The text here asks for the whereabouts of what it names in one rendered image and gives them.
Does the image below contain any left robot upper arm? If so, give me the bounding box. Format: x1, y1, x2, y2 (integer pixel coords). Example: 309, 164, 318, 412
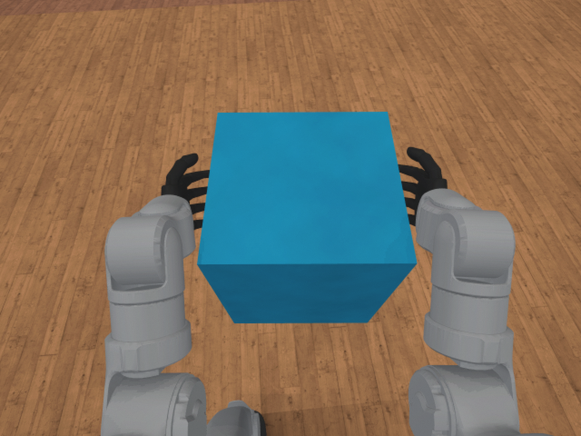
103, 372, 207, 436

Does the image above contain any right robot forearm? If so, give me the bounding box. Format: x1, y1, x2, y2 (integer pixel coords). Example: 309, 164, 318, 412
416, 188, 519, 428

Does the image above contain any robot left shin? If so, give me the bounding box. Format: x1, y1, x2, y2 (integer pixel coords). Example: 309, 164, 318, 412
228, 401, 251, 410

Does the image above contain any carton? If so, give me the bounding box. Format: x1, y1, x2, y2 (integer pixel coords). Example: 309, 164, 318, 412
197, 112, 417, 323

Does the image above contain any robot right hand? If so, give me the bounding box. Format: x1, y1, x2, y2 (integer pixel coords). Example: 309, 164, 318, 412
398, 147, 448, 226

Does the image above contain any left robot forearm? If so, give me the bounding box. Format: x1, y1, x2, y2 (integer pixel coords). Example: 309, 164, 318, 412
101, 194, 196, 436

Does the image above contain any robot left thigh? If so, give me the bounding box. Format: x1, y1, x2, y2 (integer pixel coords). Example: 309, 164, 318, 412
206, 406, 261, 436

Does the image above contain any robot left hand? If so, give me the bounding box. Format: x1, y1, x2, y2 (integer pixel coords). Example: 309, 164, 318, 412
161, 154, 210, 230

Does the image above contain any right robot upper arm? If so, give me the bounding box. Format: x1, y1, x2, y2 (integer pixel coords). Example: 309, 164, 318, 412
409, 365, 553, 436

